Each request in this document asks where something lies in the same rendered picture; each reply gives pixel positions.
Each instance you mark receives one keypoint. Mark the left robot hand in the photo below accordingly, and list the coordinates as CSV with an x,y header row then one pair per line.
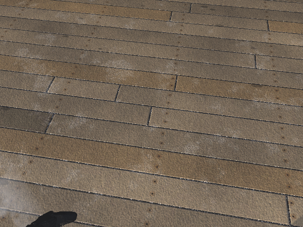
x,y
54,219

